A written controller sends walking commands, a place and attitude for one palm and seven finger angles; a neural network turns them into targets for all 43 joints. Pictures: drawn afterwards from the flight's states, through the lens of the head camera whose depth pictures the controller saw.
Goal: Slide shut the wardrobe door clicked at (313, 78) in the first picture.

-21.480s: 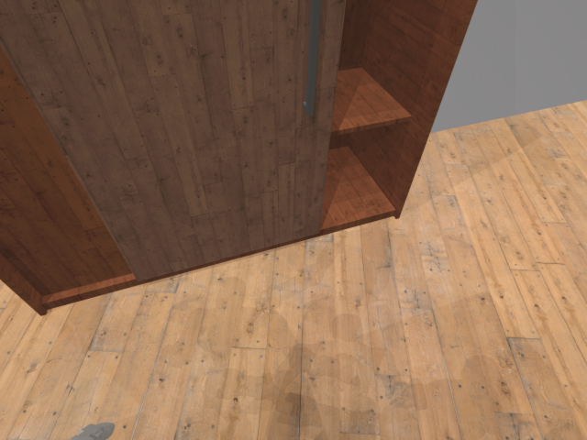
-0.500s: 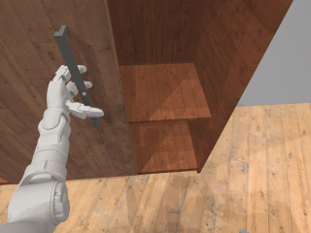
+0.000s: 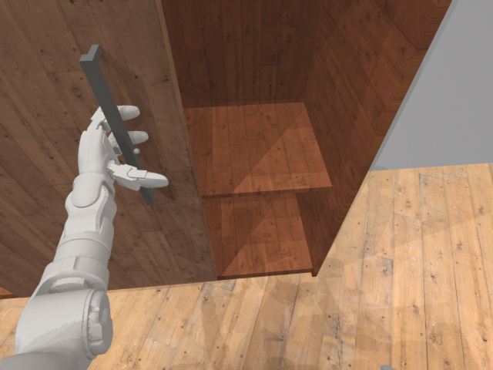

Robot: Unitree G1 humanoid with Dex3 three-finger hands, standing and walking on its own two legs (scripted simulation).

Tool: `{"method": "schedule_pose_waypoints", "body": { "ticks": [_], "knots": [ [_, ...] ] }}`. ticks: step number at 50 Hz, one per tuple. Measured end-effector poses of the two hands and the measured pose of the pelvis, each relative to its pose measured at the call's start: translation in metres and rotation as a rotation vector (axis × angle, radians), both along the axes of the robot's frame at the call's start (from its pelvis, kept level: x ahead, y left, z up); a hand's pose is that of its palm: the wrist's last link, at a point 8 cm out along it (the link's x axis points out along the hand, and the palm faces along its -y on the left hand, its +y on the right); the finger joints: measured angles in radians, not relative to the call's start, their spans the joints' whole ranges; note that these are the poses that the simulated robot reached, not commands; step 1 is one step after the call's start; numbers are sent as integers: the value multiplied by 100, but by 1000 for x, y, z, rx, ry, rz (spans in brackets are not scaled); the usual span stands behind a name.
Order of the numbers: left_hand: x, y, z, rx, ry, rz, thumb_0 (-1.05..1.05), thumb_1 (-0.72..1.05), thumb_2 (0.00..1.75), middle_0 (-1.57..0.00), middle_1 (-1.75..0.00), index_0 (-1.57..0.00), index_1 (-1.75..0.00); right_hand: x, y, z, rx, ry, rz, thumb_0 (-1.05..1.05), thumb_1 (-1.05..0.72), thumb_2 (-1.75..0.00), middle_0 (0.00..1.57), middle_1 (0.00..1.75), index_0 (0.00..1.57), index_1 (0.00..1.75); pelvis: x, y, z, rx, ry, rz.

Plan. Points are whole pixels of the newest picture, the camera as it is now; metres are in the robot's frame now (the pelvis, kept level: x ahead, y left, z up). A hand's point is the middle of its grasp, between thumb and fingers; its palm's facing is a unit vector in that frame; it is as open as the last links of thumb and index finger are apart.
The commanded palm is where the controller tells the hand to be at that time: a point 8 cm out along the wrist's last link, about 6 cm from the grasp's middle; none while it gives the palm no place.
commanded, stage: slide the fingers in behind the handle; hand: left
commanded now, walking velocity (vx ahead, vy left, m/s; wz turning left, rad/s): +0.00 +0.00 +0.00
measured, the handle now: (128, 140) +0.49 +0.21 +0.09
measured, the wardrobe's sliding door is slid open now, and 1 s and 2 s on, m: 0.39 0.39 0.39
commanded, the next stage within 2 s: grip the handle and tug to test in 0.24 s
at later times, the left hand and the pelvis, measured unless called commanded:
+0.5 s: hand (136, 151) +0.44 +0.18 +0.12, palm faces +0.10 -0.99 +0.00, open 13.4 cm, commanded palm +0.41 +0.23 +0.12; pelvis +0.00 +0.00 +0.00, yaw +0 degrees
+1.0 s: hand (137, 149) +0.45 +0.18 +0.11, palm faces +0.12 -0.99 -0.01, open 5.9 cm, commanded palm +0.42 +0.22 +0.12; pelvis +0.00 +0.01 +0.00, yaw +0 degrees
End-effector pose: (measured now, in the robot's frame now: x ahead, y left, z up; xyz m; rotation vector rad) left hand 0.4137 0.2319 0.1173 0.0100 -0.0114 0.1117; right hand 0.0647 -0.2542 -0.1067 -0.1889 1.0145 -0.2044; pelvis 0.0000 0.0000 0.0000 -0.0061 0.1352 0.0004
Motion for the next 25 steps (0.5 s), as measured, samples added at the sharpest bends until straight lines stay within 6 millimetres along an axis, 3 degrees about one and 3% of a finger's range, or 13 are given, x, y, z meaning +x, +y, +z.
{"method": "schedule_pose_waypoints", "body": {
  "ticks": [19,25],
  "knots": [
    [3,2,-3,-10,4,-7,-1,-49,30,-31,-121,-31,-121,3,3,0,-8,14,8,1,-90,-89,20,30,20,30,2,3,0,-1,3,2],
    [2,1,-2,-12,-3,-7,-1,-41,34,-32,-122,-31,-122,3,4,1,-3,10,-2,1,-90,-89,20,30,20,30,4,5,1,-3,2,-2]
  ]
}}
